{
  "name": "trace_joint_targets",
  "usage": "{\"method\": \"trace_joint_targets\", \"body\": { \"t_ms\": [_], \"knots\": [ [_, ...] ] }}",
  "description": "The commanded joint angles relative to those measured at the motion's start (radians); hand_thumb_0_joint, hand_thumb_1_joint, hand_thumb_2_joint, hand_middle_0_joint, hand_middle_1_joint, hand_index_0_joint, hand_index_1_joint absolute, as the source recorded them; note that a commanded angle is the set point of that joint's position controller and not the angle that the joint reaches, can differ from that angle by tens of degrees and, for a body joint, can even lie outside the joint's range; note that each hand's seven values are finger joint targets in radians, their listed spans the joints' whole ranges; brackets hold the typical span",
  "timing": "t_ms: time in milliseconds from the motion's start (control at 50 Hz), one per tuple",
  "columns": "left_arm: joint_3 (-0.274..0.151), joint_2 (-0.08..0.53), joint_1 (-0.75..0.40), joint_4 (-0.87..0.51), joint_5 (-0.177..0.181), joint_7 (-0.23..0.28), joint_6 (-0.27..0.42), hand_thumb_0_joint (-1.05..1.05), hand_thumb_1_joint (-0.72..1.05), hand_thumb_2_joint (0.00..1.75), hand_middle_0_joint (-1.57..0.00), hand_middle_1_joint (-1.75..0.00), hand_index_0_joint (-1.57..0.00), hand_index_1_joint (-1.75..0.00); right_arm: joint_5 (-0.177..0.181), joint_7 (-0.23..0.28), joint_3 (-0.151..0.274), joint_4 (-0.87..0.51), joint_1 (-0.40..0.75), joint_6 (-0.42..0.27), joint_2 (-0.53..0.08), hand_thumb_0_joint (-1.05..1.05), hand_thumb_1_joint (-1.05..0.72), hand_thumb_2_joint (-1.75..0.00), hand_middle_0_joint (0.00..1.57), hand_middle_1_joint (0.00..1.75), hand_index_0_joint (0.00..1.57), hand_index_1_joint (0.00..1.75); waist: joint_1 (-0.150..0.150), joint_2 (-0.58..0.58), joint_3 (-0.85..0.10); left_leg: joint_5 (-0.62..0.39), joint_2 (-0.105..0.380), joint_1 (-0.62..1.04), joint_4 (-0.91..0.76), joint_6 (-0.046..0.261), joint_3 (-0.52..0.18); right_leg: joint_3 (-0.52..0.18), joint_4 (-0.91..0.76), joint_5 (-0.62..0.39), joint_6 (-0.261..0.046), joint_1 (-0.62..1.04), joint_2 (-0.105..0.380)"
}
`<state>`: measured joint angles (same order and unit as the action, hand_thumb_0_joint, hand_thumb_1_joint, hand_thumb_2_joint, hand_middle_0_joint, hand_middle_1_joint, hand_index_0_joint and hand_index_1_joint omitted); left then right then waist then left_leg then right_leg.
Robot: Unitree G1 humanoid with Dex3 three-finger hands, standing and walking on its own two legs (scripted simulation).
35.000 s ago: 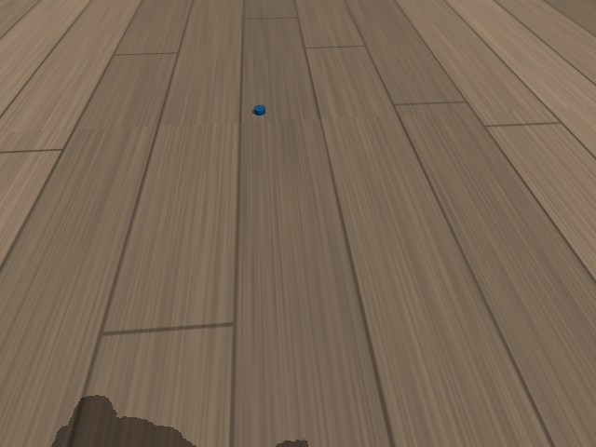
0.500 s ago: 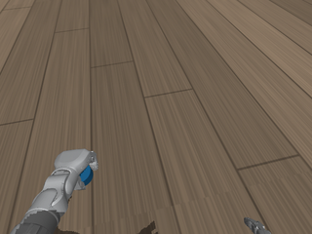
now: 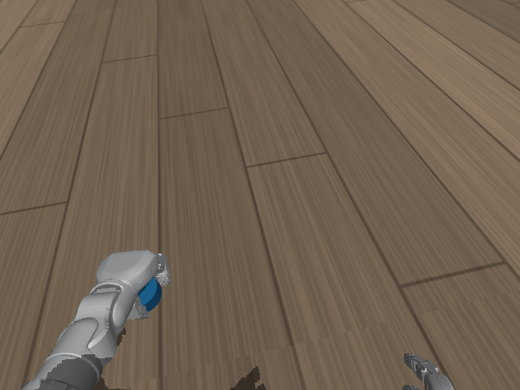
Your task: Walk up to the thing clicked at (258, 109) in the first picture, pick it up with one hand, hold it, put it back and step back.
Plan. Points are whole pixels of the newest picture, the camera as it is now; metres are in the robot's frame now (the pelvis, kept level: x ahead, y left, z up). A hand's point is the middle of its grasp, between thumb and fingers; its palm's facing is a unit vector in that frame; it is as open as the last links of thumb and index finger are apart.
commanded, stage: hold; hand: left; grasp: from above
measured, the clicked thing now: (140, 292) +0.31 +0.23 -0.07
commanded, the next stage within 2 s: crouch in 0.76 s
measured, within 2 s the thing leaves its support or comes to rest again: neither
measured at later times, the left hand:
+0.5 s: hand (136, 294) +0.29 +0.22 -0.02, palm faces -0.44 -0.05 -0.90, open 7.8 cm
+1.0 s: hand (133, 297) +0.29 +0.23 -0.03, palm faces -0.44 -0.05 -0.90, open 7.8 cm
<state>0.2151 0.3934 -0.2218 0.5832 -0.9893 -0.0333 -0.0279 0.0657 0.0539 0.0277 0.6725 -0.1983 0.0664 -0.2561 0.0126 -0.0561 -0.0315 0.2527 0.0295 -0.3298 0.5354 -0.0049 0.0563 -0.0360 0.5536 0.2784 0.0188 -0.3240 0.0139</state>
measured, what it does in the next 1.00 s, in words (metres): stands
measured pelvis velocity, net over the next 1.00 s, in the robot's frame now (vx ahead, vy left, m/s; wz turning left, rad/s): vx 0.00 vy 0.00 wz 0.00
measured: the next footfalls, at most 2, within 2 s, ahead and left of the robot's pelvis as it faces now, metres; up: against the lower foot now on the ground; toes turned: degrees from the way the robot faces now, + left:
none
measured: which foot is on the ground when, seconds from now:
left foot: down 0.00-1.00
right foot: down 0.00-1.00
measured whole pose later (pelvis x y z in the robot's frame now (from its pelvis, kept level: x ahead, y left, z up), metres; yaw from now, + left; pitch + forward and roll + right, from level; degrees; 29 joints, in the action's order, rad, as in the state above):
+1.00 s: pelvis +0.00 +0.00 +0.01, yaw +0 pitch +1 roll +0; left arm 0.21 0.40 -0.21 0.59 -1.00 -0.04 -0.01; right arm 0.07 0.06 0.03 0.67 -0.18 0.09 -0.25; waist 0.02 -0.05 -0.02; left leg 0.22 0.02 -0.27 0.46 0.00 0.06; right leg -0.04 0.49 0.25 0.02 -0.27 0.02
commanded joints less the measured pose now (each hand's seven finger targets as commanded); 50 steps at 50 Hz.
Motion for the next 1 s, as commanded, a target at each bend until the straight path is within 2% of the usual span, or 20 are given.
{"method": "trace_joint_targets", "body": {
  "t_ms": [0, 20, 100, 200, 260, 360, 380, 400, 420, 460, 500, 600, 640, 680, 760, 820, 840, 860, 920, 980],
  "knots": [
    [-0.1, 0.201, -0.304, -0.198, -0.002, 0.027, 0.003, 0.0, 0.6, 0.52, -0.79, -0.85, -0.9, -0.74, 0.004, 0.01, 0.042, -0.137, 0.085, -0.044, -0.125, 0.0, -0.9, -0.9, 0.2, 0.3, 0.2, 0.3, -0.006, 0.059, -0.234, -0.18, -0.038, 0.152, -0.062, 0.022, -0.011, 0.016, -0.097, -0.168, -0.02, 0.046, -0.043],
    [-0.112, 0.212, -0.299, -0.202, 0.0, 0.026, 0.003, 0.0, 0.59, 0.52, -0.79, -0.84, -0.9, -0.74, 0.005, 0.011, 0.042, -0.137, 0.09, -0.043, -0.124, 0.0, -0.9, -0.9, 0.2, 0.3, 0.2, 0.3, 0.006, 0.052, -0.231, -0.182, -0.039, 0.154, -0.067, 0.021, -0.01, 0.018, -0.1, -0.167, -0.022, 0.053, -0.042],
    [-0.109, 0.211, -0.304, -0.207, 0.004, 0.018, 0.001, 0.0, 0.6, 0.52, -0.8, -0.85, -0.91, -0.74, 0.006, 0.013, 0.038, -0.14, 0.096, -0.041, -0.121, 0.0, -0.9, -0.9, 0.2, 0.3, 0.2, 0.3, -0.005, 0.061, -0.227, -0.189, -0.042, 0.166, -0.069, 0.026, -0.006, 0.016, -0.112, -0.183, -0.016, 0.054, -0.039],
    [-0.104, 0.196, -0.256, -0.199, 0.004, 0.016, -0.004, 0.0, 0.6, 0.51, -0.82, -0.81, -0.91, -0.71, 0.009, 0.013, 0.038, -0.149, 0.111, -0.036, -0.119, 0.0, -0.9, -0.9, 0.2, 0.3, 0.2, 0.3, 0.009, 0.064, -0.205, -0.187, -0.036, 0.169, -0.089, 0.022, -0.01, 0.024, -0.119, -0.166, -0.023, 0.067, -0.044],
    [-0.101, 0.208, -0.313, -0.221, 0.001, 0.01, 0.002, 0.0, 0.59, 0.53, -0.81, -0.83, -0.91, -0.73, 0.009, 0.014, 0.04, -0.141, 0.102, -0.036, -0.121, 0.0, -0.9, -0.9, 0.2, 0.3, 0.2, 0.3, -0.001, 0.05, -0.224, -0.219, -0.037, 0.184, -0.087, 0.022, -0.009, 0.021, -0.115, -0.203, -0.022, 0.068, -0.044],
    [-0.109, 0.207, -0.295, -0.212, 0.004, 0.012, 0.01, 0.0, 0.59, 0.54, -0.81, -0.82, -0.91, -0.72, 0.008, 0.017, 0.037, -0.145, 0.106, -0.034, -0.121, 0.0, -0.9, -0.9, 0.2, 0.3, 0.2, 0.3, -0.001, 0.064, -0.218, -0.206, -0.04, 0.19, -0.088, 0.026, -0.004, 0.018, -0.13, -0.193, -0.018, 0.069, -0.04],
    [-0.119, 0.218, -0.297, -0.22, 0.007, 0.013, 0.011, 0.0, 0.62, 0.55, -0.83, -0.83, -0.92, -0.73, 0.01, 0.017, 0.038, -0.145, 0.112, -0.034, -0.119, 0.0, -0.9, -0.9, 0.2, 0.3, 0.2, 0.3, 0.012, 0.053, -0.223, -0.213, -0.041, 0.191, -0.092, 0.024, -0.004, 0.019, -0.127, -0.196, -0.02, 0.078, -0.04],
    [-0.104, 0.201, -0.291, -0.21, 0.003, 0.012, 0.009, 0.0, 0.62, 0.57, -0.84, -0.83, -0.93, -0.74, 0.009, 0.015, 0.038, -0.145, 0.108, -0.033, -0.117, 0.0, -0.9, -0.9, 0.2, 0.3, 0.2, 0.3, 0.0, 0.049, -0.23, -0.221, -0.041, 0.199, -0.089, 0.025, -0.003, 0.016, -0.125, -0.212, -0.019, 0.079, -0.038],
    [-0.116, 0.217, -0.316, -0.246, 0.004, 0.012, 0.012, 0.0, 0.62, 0.56, -0.83, -0.82, -0.93, -0.73, 0.008, 0.015, 0.039, -0.145, 0.107, -0.033, -0.119, 0.0, -0.9, -0.9, 0.2, 0.3, 0.2, 0.3, 0.008, 0.039, -0.247, -0.233, -0.04, 0.208, -0.091, 0.024, -0.004, 0.019, -0.125, -0.218, -0.02, 0.09, -0.039],
    [-0.093, 0.197, -0.302, -0.207, 0.002, 0.013, 0.009, 0.0, 0.62, 0.56, -0.84, -0.83, -0.93, -0.73, 0.009, 0.017, 0.038, -0.141, 0.113, -0.031, -0.118, 0.0, -0.9, -0.9, 0.2, 0.3, 0.2, 0.3, 0.0, 0.055, -0.223, -0.239, -0.037, 0.205, -0.094, 0.023, -0.007, 0.024, -0.125, -0.22, -0.021, 0.08, -0.043],
    [-0.109, 0.206, -0.288, -0.214, 0.006, 0.015, 0.005, 0.0, 0.63, 0.57, -0.86, -0.8, -0.95, -0.71, 0.011, 0.015, 0.041, -0.143, 0.111, -0.028, -0.12, 0.0, -0.9, -0.9, 0.2, 0.3, 0.2, 0.3, 0.01, 0.065, -0.234, -0.256, -0.04, 0.209, -0.093, 0.025, -0.005, 0.022, -0.128, -0.247, -0.017, 0.097, -0.04],
    [-0.096, 0.194, -0.274, -0.179, -0.001, 0.011, 0.005, 0.0, 0.62, 0.55, -0.85, -0.8, -0.94, -0.71, 0.013, 0.015, 0.04, -0.147, 0.107, -0.022, -0.119, 0.0, -0.9, -0.9, 0.2, 0.3, 0.2, 0.3, 0.004, 0.065, -0.203, -0.24, -0.037, 0.194, -0.102, 0.024, -0.005, 0.027, -0.131, -0.226, -0.023, 0.078, -0.042],
    [-0.119, 0.222, -0.291, -0.209, -0.001, 0.013, 0.012, 0.0, 0.62, 0.52, -0.83, -0.8, -0.93, -0.7, 0.012, 0.016, 0.041, -0.145, 0.107, -0.021, -0.119, 0.0, -0.9, -0.9, 0.2, 0.3, 0.2, 0.3, 0.011, 0.054, -0.218, -0.234, -0.041, 0.2, -0.101, 0.024, -0.004, 0.024, -0.135, -0.218, -0.023, 0.087, -0.04],
    [-0.109, 0.218, -0.33, -0.224, -0.003, 0.014, 0.017, 0.0, 0.63, 0.53, -0.84, -0.81, -0.94, -0.71, 0.01, 0.016, 0.04, -0.143, 0.108, -0.022, -0.117, 0.0, -0.9, -0.9, 0.2, 0.3, 0.2, 0.3, 0.006, 0.042, -0.237, -0.244, -0.042, 0.213, -0.1, 0.025, -0.003, 0.021, -0.134, -0.233, -0.022, 0.093, -0.038],
    [-0.086, 0.178, -0.301, -0.179, 0.0, 0.026, 0.013, 0.0, 0.64, 0.55, -0.85, -0.82, -0.95, -0.72, 0.011, 0.014, 0.042, -0.145, 0.096, -0.022, -0.121, 0.0, -0.9, -0.9, 0.2, 0.3, 0.2, 0.3, -0.003, 0.047, -0.212, -0.23, -0.033, 0.205, -0.111, 0.021, -0.007, 0.028, -0.132, -0.21, -0.03, 0.08, -0.045],
    [-0.123, 0.224, -0.296, -0.203, -0.007, 0.031, 0.014, 0.0, 0.63, 0.57, -0.86, -0.8, -0.94, -0.71, 0.011, 0.015, 0.042, -0.146, 0.111, -0.019, -0.119, 0.0, -0.9, -0.9, 0.2, 0.3, 0.2, 0.3, 0.019, 0.026, -0.225, -0.235, -0.038, 0.201, -0.113, 0.018, -0.006, 0.029, -0.135, -0.206, -0.031, 0.096, -0.042],
    [-0.113, 0.218, -0.319, -0.203, -0.01, 0.03, 0.015, 0.0, 0.66, 0.49, -0.87, -0.84, -0.98, -0.72, 0.01, 0.015, 0.042, -0.148, 0.104, -0.019, -0.122, 0.0, -0.93, -0.91, 0.2, 0.3, 0.2, 0.3, 0.004, 0.033, -0.223, -0.226, -0.038, 0.205, -0.111, 0.02, -0.005, 0.024, -0.14, -0.204, -0.029, 0.088, -0.041],
    [-0.115, 0.216, -0.306, -0.195, -0.012, 0.027, 0.015, 0.0, 0.58, 0.5, -0.79, -0.76, -0.9, -0.67, 0.01, 0.015, 0.042, -0.147, 0.108, -0.019, -0.119, 0.0, -0.88, -0.89, 0.2, 0.3, 0.2, 0.3, 0.011, 0.042, -0.213, -0.218, -0.037, 0.202, -0.112, 0.022, -0.005, 0.025, -0.144, -0.196, -0.027, 0.091, -0.04],
    [-0.095, 0.18, -0.266, -0.145, -0.004, 0.03, 0.019, 0.0, 0.55, 0.53, -0.81, -0.77, -0.88, -0.69, 0.012, 0.016, 0.041, -0.143, 0.102, -0.018, -0.121, 0.0, -0.88, -0.89, 0.2, 0.3, 0.2, 0.3, -0.006, 0.074, -0.187, -0.205, -0.037, 0.192, -0.112, 0.023, -0.006, 0.025, -0.143, -0.184, -0.026, 0.069, -0.042],
    [-0.1, 0.19, -0.285, -0.122, -0.015, 0.046, 0.04, 0.0, 0.57, 0.53, -0.82, -0.76, -0.9, -0.68, 0.007, 0.017, 0.042, -0.135, 0.088, -0.018, -0.12, 0.0, -0.89, -0.89, 0.2, 0.3, 0.2, 0.3, -0.004, 0.089, -0.186, -0.196, -0.04, 0.167, -0.094, 0.026, -0.006, 0.024, -0.135, -0.18, -0.024, 0.056, -0.038]
  ]
}}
